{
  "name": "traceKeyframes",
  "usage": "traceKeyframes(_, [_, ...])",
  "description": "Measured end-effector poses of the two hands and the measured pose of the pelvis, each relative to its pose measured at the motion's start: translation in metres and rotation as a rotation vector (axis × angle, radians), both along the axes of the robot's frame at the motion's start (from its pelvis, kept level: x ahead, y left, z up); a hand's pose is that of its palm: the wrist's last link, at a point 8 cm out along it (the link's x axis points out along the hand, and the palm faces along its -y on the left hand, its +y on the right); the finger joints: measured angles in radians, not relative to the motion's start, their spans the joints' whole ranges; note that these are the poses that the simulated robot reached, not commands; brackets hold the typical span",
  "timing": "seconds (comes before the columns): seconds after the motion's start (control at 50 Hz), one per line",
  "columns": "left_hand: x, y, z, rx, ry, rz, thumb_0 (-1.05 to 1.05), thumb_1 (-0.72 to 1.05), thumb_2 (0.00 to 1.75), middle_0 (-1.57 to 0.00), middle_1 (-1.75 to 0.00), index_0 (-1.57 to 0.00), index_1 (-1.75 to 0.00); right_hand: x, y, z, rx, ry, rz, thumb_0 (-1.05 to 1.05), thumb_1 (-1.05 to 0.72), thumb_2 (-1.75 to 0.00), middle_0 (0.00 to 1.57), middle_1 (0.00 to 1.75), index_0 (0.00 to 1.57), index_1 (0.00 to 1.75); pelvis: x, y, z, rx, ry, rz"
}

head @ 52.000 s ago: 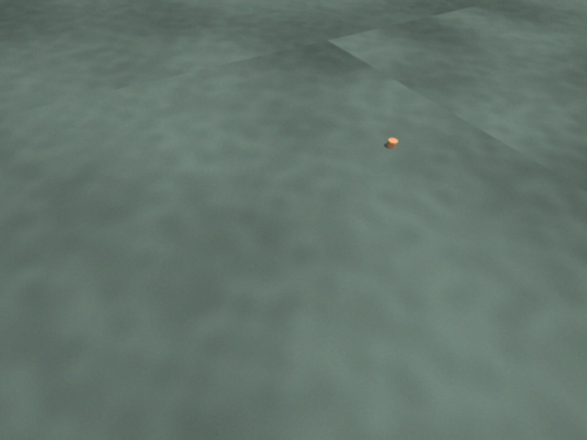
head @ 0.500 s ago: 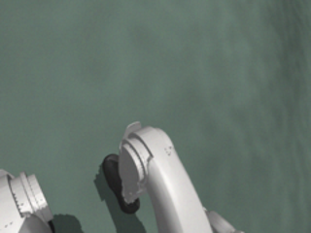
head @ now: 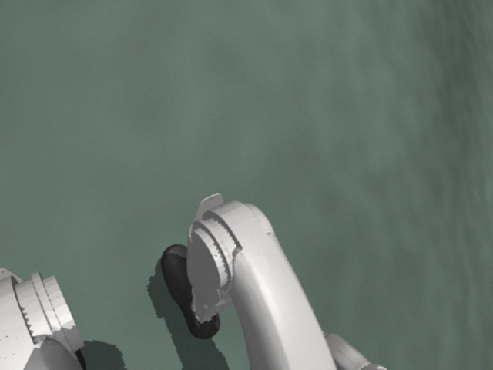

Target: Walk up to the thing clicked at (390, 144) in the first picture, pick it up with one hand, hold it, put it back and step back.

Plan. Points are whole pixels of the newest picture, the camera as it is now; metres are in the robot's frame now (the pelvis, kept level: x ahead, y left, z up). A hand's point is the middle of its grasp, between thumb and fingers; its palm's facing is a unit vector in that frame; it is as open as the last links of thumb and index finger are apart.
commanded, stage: open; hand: left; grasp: from above
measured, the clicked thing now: out of the picture +0.47 +0.37 -0.29
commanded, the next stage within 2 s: withdraw in 0.46 s
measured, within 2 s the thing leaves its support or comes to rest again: neither
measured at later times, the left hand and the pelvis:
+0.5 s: hand out of the picture +0.45 +0.36 -0.25, palm faces -0.44 -0.16 -0.88, open 13.6 cm; pelvis +0.00 +0.00 +0.00, yaw +0 degrees
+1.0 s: hand out of the picture +0.48 +0.41 -0.12, palm faces -0.33 -0.08 -0.94, open 14.1 cm; pelvis +0.01 +0.00 +0.02, yaw +2 degrees
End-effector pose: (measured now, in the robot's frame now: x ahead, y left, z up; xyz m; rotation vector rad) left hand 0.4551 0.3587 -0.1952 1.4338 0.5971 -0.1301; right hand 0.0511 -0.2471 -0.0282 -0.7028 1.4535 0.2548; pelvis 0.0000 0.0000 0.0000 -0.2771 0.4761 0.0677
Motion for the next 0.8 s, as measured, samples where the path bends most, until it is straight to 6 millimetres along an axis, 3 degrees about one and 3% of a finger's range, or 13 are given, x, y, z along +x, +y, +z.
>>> traceKeyframes(0.34, [0.000,0.001,0.001,-0.001,0.002,0.010,0.00,-0.39,0.88,-0.14,-1.04,-0.16,-1.01,-0.003,0.000,0.000,0.000,0.009,-0.007,0.00,-0.90,-0.90,0.21,0.30,0.21,0.30,0.000,-0.001,0.001,-0.002,-0.002,-0.001])
traceKeyframes(0.64, [-0.003,-0.001,0.002,-0.010,-0.002,-0.012,0.00,-0.45,0.94,-0.08,-1.08,-0.11,-1.06,-0.010,0.000,0.002,-0.011,0.011,-0.003,0.00,-0.90,-0.90,0.21,0.30,0.21,0.30,-0.004,-0.001,0.000,0.000,-0.017,-0.002])
traceKeyframes(0.72, [0.005,0.002,0.012,0.000,-0.042,-0.018,0.00,-0.47,0.96,-0.09,-1.06,-0.10,-1.04,-0.009,-0.001,0.002,-0.015,0.006,-0.010,0.00,-0.90,-0.90,0.21,0.30,0.21,0.30,-0.003,-0.001,0.000,0.002,-0.011,-0.002])
traceKeyframes(0.8, [0.018,0.012,0.036,0.029,-0.110,0.003,0.00,-0.50,0.98,-0.09,-1.04,-0.10,-1.03,-0.005,-0.004,0.002,-0.016,-0.010,-0.028,0.00,-0.90,-0.90,0.21,0.30,0.21,0.30,0.000,-0.002,0.002,0.004,0.007,0.001])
